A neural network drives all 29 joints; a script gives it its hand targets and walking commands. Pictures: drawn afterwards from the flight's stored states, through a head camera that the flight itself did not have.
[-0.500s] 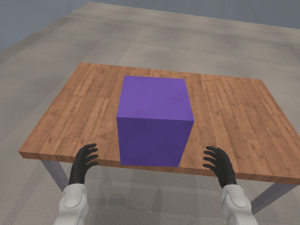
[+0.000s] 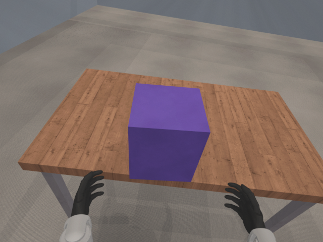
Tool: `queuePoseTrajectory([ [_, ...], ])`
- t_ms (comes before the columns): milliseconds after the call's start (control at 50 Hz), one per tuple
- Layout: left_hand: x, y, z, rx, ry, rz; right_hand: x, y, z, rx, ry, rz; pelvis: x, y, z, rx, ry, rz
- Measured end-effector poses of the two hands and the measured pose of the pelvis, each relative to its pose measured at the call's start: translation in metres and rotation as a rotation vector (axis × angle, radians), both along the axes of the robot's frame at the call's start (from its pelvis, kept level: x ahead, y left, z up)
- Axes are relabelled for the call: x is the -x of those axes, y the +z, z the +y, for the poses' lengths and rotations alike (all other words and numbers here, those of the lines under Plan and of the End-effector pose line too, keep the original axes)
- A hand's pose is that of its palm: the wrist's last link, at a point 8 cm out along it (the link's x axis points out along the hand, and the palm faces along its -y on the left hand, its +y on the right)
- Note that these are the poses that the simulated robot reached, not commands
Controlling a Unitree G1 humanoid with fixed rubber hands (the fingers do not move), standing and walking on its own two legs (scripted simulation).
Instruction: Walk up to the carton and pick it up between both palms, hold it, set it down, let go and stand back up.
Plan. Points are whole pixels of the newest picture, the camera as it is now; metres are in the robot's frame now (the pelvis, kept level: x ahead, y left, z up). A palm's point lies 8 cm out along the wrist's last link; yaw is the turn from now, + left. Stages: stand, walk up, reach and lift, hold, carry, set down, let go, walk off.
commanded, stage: set down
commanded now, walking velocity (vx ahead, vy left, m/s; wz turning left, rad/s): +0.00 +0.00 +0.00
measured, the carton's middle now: (164, 134) +0.47 -0.01 +0.00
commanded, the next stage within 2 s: let go in 1.24 s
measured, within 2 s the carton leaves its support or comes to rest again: neither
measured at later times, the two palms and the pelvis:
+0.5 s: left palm (74, 226) +0.19 +0.20 -0.04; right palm (250, 229) +0.19 -0.22 -0.02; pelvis +0.02 +0.00 +0.00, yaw +0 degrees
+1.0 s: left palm (73, 227) +0.20 +0.21 -0.06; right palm (245, 230) +0.20 -0.22 -0.04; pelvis +0.03 +0.00 +0.00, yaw +0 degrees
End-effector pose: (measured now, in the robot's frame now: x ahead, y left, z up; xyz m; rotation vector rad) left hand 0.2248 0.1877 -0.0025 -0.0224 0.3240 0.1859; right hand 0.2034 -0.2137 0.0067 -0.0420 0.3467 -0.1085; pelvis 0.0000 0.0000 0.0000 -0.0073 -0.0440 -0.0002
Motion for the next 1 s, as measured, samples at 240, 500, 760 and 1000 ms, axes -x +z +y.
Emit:
queuePoseTrajectory([
  [240,0.001,-0.018,0.005,-0.033,-0.014,0.092,-0.014,-0.01,-0.001,-0.006,0.006,0.036,-0.019,0.0,-0.001,-0.007,0.003,0.025],
  [500,0.031,-0.034,0.017,-0.051,-0.008,0.153,0.011,-0.027,-0.004,-0.003,-0.022,0.078,-0.023,0.0,-0.003,-0.01,0.003,-0.004],
  [760,0.048,-0.05,0.027,-0.043,-0.011,0.263,0.029,-0.038,0.0,-0.006,-0.018,0.183,-0.011,0.0,0.001,-0.005,0.003,-0.017],
  [1000,0.025,-0.055,0.025,-0.065,-0.047,0.316,0.008,-0.05,-0.002,0.005,0.002,0.247,-0.026,0.0,-0.003,-0.01,0.003,0.025],
])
